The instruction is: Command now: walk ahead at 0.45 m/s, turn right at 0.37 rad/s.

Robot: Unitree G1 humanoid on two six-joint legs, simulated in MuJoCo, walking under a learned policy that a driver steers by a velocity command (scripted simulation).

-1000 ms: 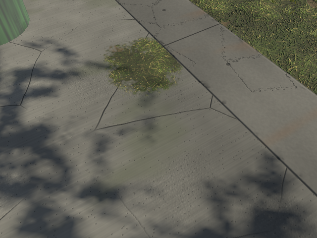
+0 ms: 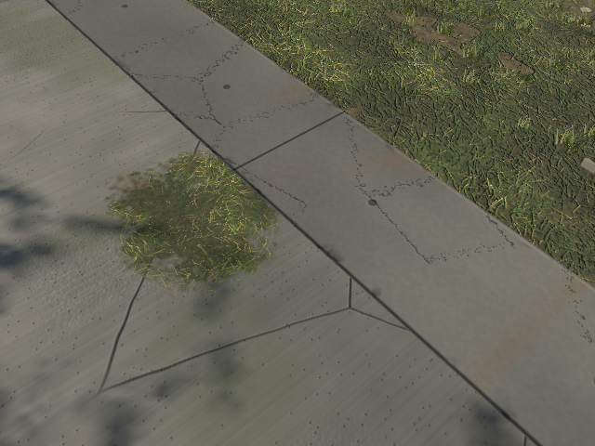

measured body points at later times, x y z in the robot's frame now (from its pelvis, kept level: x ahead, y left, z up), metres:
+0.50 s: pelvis +0.26 -0.08 +0.00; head +0.29 -0.10 +0.45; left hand +0.41 +0.16 -0.10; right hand +0.36 -0.39 -0.10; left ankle +0.41 +0.09 -0.66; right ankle +0.26 -0.14 -0.74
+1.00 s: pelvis +0.41 -0.09 -0.01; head +0.46 -0.09 +0.44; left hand +0.60 +0.16 -0.12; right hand +0.51 -0.39 -0.11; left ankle +0.51 -0.01 -0.74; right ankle +0.42 -0.25 -0.71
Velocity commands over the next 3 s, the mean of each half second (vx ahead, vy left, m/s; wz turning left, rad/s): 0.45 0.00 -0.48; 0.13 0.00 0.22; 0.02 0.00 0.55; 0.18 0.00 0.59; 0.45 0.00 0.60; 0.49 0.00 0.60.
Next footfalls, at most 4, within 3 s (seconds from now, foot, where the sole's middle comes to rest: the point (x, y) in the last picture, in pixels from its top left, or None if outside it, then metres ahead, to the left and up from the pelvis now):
0.24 right None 0.30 -0.15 -0.78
0.72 left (301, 430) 0.55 -0.02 -0.78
1.12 right None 0.49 -0.25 -0.78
1.54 left None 0.44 0.01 -0.78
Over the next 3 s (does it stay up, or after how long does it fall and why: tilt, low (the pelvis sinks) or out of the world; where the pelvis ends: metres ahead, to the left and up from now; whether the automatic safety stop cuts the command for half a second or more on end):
stays up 0.86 0.30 -0.02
